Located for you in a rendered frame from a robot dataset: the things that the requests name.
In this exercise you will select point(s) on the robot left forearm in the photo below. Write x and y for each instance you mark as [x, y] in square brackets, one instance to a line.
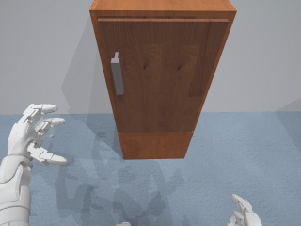
[15, 193]

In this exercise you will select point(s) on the cupboard door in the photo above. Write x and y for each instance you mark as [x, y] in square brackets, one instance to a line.
[166, 65]

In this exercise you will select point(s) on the left robot hand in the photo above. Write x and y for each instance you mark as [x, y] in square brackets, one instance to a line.
[22, 135]

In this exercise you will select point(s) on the handle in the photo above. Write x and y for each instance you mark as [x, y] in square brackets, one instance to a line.
[117, 75]

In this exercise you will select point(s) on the right robot hand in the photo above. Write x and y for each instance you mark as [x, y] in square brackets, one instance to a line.
[249, 218]

